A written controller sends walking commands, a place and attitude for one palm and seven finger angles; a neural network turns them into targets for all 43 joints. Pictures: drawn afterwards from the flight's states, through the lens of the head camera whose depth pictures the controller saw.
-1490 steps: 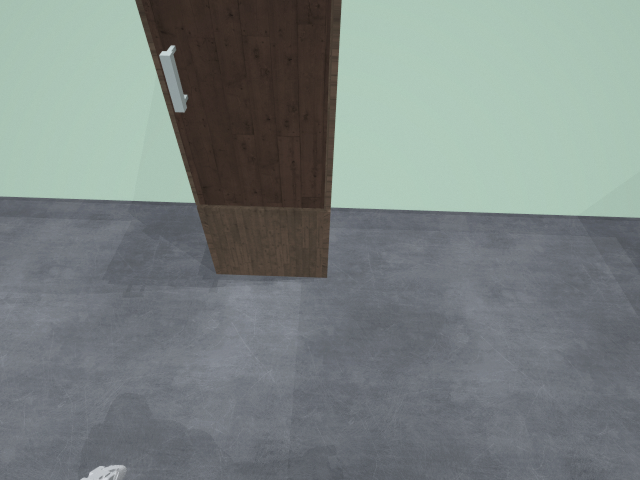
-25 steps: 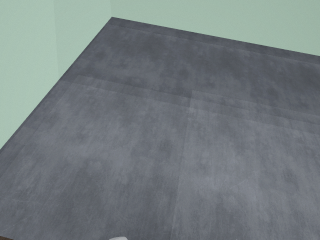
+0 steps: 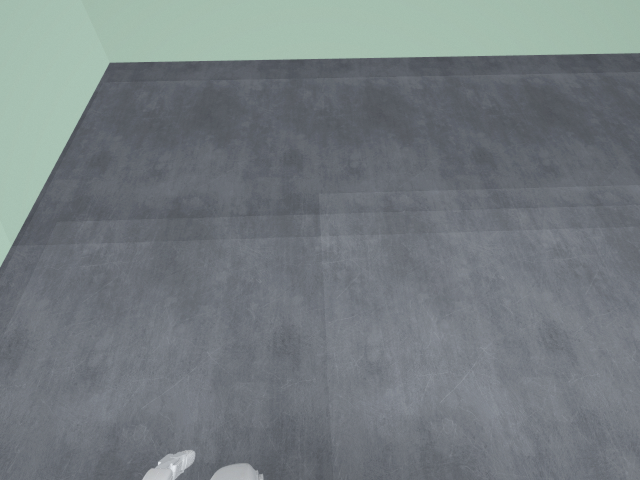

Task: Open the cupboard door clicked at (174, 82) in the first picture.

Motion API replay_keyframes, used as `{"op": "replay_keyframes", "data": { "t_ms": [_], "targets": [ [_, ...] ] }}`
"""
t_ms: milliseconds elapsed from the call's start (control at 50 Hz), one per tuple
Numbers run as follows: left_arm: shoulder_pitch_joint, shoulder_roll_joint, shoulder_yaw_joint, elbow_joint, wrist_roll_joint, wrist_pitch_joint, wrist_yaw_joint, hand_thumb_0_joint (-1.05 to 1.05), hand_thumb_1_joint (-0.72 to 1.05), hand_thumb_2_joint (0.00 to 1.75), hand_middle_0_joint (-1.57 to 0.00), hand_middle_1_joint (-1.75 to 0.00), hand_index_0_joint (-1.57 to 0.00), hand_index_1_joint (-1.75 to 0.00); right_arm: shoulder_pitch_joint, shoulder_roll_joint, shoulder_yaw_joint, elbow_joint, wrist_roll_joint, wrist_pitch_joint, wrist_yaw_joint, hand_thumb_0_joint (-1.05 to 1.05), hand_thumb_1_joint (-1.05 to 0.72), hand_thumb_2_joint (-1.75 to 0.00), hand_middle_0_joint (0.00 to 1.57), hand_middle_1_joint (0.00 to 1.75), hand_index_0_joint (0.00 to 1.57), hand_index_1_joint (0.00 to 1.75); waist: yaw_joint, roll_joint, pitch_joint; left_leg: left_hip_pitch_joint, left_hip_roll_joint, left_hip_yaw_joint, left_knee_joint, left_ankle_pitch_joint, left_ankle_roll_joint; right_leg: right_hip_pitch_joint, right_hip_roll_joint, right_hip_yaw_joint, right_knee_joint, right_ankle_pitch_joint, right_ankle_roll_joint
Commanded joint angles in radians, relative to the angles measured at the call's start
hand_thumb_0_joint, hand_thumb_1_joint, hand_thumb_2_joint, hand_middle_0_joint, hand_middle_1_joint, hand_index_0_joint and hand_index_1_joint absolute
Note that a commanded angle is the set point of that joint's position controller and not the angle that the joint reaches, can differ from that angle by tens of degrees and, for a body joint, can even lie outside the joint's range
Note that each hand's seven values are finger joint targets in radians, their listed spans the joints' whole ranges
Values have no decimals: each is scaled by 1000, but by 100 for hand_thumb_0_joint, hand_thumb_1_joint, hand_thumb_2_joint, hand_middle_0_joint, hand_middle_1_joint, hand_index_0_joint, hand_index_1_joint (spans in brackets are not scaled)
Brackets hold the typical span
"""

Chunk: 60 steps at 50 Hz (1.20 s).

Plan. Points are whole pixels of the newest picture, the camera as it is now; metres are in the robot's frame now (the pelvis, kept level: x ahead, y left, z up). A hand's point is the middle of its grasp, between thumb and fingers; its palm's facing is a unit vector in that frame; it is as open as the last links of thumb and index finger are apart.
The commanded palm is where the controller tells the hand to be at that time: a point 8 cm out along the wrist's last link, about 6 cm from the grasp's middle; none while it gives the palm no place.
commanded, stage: walk to a spot facing it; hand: left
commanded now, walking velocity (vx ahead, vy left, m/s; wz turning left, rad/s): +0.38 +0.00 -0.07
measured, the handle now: out of the picture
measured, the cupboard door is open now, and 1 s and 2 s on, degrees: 44 44 44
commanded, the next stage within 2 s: turn to face it in 0.52 s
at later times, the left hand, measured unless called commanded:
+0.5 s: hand (185, 397) +0.26 +0.22 -0.17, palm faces -0.01 -0.99 -0.13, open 7.4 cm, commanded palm none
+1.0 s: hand (250, 246) +0.55 +0.14 -0.17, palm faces -0.04 -0.99 -0.13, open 7.2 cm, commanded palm none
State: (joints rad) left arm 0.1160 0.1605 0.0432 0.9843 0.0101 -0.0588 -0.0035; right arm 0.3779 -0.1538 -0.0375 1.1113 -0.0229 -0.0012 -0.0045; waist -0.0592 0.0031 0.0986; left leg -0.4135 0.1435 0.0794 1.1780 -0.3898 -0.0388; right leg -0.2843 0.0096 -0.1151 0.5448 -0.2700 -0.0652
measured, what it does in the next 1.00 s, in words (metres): walks ahead: left foot, then right foot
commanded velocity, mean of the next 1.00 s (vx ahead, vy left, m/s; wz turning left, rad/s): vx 0.18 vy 0.00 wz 0.07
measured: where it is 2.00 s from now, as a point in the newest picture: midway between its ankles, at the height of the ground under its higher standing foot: (339, 366)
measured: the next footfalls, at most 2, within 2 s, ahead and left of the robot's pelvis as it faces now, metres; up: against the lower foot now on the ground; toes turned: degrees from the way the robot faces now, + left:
left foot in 0.30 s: +0.31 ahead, +0.13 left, +0.00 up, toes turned +6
right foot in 0.76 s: +0.45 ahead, -0.14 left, +0.00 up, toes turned -17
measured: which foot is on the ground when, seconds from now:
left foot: up 0.00-0.28, down 0.30-0.76, up 0.78-1.00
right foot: down 0.00-0.30, up 0.32-0.74, down 0.76-1.00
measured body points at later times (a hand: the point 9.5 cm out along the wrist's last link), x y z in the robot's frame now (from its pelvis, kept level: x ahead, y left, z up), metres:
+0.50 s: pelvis +0.24 +0.05 +0.01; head +0.27 +0.06 +0.45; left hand +0.26 +0.27 -0.16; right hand +0.29 -0.19 -0.13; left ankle +0.27 +0.13 -0.73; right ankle +0.21 -0.09 -0.64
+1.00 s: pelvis +0.41 +0.00 +0.00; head +0.45 +0.01 +0.44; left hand +0.55 +0.20 -0.16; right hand +0.39 -0.23 -0.15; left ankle +0.43 +0.11 -0.70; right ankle +0.42 -0.13 -0.73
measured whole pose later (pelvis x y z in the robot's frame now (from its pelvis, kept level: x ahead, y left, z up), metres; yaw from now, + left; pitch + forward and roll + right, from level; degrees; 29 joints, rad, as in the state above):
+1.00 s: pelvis +0.41 +0.00 +0.00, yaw -1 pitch +0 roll +0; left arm 0.08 0.14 0.04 0.97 0.02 -0.02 0.03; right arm 0.30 -0.13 -0.03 1.05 -0.01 0.03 0.00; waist -0.06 -0.04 0.06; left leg -0.43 0.08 0.12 0.85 -0.42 -0.04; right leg -0.27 -0.13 -0.24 0.57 -0.29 0.01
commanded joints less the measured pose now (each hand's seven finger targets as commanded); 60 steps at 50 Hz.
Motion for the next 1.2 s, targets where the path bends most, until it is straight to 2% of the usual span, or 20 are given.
{"op": "replay_keyframes", "data": {
  "t_ms": [0,180,240,260,280,300,360,460,620,700,720,740,760,860,980,1000,1020,1040,1120,1180],
  "targets": [
    [145,112,27,21,6,-23,7,0,90,90,-20,-30,-20,-30,31,-36,-16,-68,-4,-18,7,0,-90,-90,20,30,20,30,18,-103,-79,-100,10,-9,-154,104,-17,92,-230,186,-334,255,-111],
    [252,145,27,81,10,-33,9,0,90,90,-20,-30,-20,-30,-285,-66,-20,-182,3,-46,35,0,-90,-90,20,30,20,30,79,-107,-11,-126,-44,24,-508,171,17,272,-264,203,-286,428,-101],
    [212,164,29,79,4,-30,10,0,90,90,-20,-30,-20,-30,-128,-113,-31,-130,-4,-57,20,0,-90,-90,20,30,20,30,-24,-73,-57,192,-118,74,-644,214,47,172,-216,132,-76,610,-58],
    [205,150,28,62,0,-27,7,0,90,90,-20,-30,-20,-30,28,-175,-46,-87,-12,-62,9,0,-90,-90,20,30,20,30,-86,13,-147,440,-51,-16,-684,223,83,36,-166,103,146,514,-22],
    [269,96,21,47,-8,-23,-2,0,90,90,-20,-30,-20,-30,156,-301,-75,-64,-31,-66,0,0,-90,-90,20,30,20,30,-104,272,-279,678,235,-397,-738,190,194,-218,-24,17,496,65,30],
    [209,105,22,9,-2,-28,-1,0,90,90,-20,-30,-20,-30,195,-315,-72,-61,-19,-50,-6,0,-90,-90,20,30,20,30,-105,268,-274,607,357,-575,-891,136,262,-297,17,87,730,-277,22],
    [135,78,29,14,18,-4,-15,0,90,90,-20,-30,-20,-30,-42,-175,-37,-129,-12,-63,-9,0,-90,-90,20,30,20,30,8,119,-18,198,274,-390,-1017,-130,182,-371,-108,156,830,-61,26],
    [204,26,27,32,21,43,-26,0,90,90,-20,-30,-20,-30,-57,-134,-24,-117,0,-84,-14,0,-90,-90,20,30,20,30,75,104,-62,185,178,-33,-1024,195,148,-304,-134,117,605,69,64],
    [-7,25,23,-53,19,41,-35,0,90,90,-20,-30,-20,-30,61,-140,-24,-81,-10,-62,-14,0,-90,-90,20,30,20,30,17,89,-18,290,181,92,-931,466,156,-250,-101,23,182,119,61],
    [191,81,15,28,19,8,-10,0,90,90,-20,-30,-20,-30,73,-122,-5,-39,5,-52,-12,0,-90,-90,20,30,20,30,107,44,-139,228,89,95,-663,617,92,178,-50,-13,-40,278,37],
    [295,165,32,67,22,-7,5,0,90,90,-20,-30,-20,-30,75,-89,1,-44,18,-54,-8,0,-90,-90,20,30,20,30,147,-73,-228,41,15,129,-474,419,47,431,-217,157,-4,552,-16],
    [368,253,45,92,11,-12,10,0,90,90,-20,-30,-20,-30,128,-61,1,-51,25,-46,-10,0,-90,-90,20,30,20,30,139,-220,-308,-79,-105,117,-219,-191,6,559,-459,344,-72,815,-131],
    [346,258,38,81,2,-10,17,0,90,90,-20,-30,-20,-30,74,-56,0,-62,30,-33,-17,0,-90,-90,20,30,20,30,157,-188,-301,-90,-83,3,-73,-314,8,461,-513,350,-122,816,-181],
    [67,157,28,-16,13,20,43,0,90,90,-20,-30,-20,-30,14,-30,-4,-75,18,15,-3,0,-90,-90,20,30,20,30,42,-166,-152,-44,-16,-49,-128,-134,-6,98,-415,68,-179,522,-81],
    [11,160,51,-56,12,46,31,0,90,90,-20,-30,-20,-30,41,-45,-18,-108,1,29,18,0,-90,-90,20,30,20,30,-1,-93,-107,157,-78,67,-549,136,-4,-46,-343,-78,-39,106,23],
    [17,138,50,-75,5,58,28,0,90,90,-20,-30,-20,-30,73,-105,-32,-114,-4,23,19,0,-90,-90,20,30,20,30,-18,78,-112,210,-26,-47,-676,234,26,-113,-287,-107,101,-35,65],
    [32,75,43,-111,-6,70,23,0,90,90,-20,-30,-20,-30,102,-218,-58,-137,-16,14,12,0,-90,-90,20,30,20,30,-31,408,-114,227,226,-437,-827,433,156,-279,-146,-126,340,-360,147],
    [-47,88,31,-154,1,72,23,0,90,90,-20,-30,-20,-30,116,-274,-71,-144,-21,16,-2,0,-90,-90,20,30,20,30,-66,321,-137,188,320,-584,-890,386,260,-292,-98,13,534,-424,132],
    [-37,92,44,-125,12,66,14,0,90,90,-20,-30,-20,-30,-66,-217,-59,-204,-11,-6,-21,0,-90,-90,20,30,20,30,22,176,-149,199,157,-373,-825,474,192,-360,-108,118,680,-160,144],
    [-18,91,39,-120,4,68,14,0,90,90,-20,-30,-20,-30,-84,-233,-65,-218,-6,-9,-20,0,-90,-90,20,30,20,30,23,127,-199,288,119,-282,-781,651,189,-301,-83,104,520,-162,153]
  ]
}}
